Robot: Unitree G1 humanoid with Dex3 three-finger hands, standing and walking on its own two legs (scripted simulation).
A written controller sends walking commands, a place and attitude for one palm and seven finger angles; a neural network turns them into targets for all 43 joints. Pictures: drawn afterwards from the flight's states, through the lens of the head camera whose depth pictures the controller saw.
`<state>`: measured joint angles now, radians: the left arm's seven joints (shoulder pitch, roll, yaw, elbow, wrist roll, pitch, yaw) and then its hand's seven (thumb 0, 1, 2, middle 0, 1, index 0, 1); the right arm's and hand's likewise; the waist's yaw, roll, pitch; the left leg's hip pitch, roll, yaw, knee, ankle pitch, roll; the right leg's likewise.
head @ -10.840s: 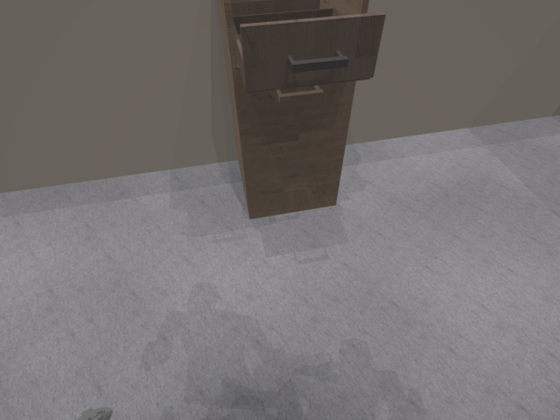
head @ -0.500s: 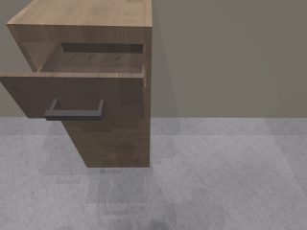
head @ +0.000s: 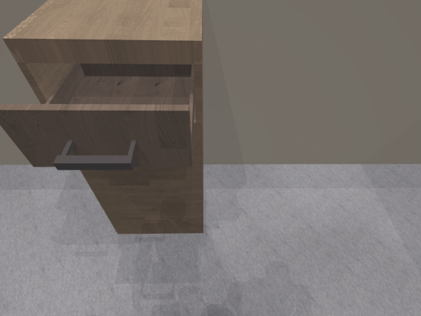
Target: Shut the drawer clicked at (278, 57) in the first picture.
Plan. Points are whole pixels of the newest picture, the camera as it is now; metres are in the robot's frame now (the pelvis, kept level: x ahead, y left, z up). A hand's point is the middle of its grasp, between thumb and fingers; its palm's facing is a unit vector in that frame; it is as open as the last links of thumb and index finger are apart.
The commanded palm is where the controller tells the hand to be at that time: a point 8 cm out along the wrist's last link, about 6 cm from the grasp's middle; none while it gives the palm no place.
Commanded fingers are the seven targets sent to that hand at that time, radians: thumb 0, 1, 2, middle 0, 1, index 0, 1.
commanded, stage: come to a stop and stand still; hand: left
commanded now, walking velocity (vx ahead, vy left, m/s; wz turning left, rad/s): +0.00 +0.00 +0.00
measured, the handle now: (98, 154) +0.41 +0.27 +0.07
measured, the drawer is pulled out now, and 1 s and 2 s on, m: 0.17 0.17 0.17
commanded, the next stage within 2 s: look again from close up in 1.00 s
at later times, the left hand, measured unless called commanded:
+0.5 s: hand out of the picture -0.02 +0.15 -0.17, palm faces +0.04 -0.98 -0.18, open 7.4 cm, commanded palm none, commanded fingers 0.00 0.90 0.90 -0.20 -0.30 -0.20 -0.30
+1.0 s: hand out of the picture -0.02 +0.20 -0.18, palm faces +0.01 -0.98 -0.20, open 7.4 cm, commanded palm none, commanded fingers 0.00 0.90 0.90 -0.20 -0.30 -0.20 -0.30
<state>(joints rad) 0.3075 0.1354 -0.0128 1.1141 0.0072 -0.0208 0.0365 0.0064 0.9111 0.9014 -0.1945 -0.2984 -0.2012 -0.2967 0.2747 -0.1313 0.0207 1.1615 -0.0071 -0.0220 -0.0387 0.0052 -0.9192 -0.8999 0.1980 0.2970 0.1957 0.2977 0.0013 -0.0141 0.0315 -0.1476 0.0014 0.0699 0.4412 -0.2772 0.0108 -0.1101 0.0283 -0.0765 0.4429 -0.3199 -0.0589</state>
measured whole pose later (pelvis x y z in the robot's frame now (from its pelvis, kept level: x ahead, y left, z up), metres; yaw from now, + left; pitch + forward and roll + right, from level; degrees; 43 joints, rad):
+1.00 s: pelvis -0.03 +0.02 +0.00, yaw +0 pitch -1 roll +0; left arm 0.31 0.16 -0.01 1.07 0.01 -0.01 0.03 0.01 0.91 0.90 -0.19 -0.30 -0.20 -0.30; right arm 0.33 -0.13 0.03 1.10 -0.01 -0.01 -0.02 0.00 -0.92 -0.90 0.20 0.30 0.20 0.30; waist 0.00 0.00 0.02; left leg -0.22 -0.03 0.05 0.49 -0.25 0.04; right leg -0.18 0.00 -0.06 0.49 -0.30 -0.03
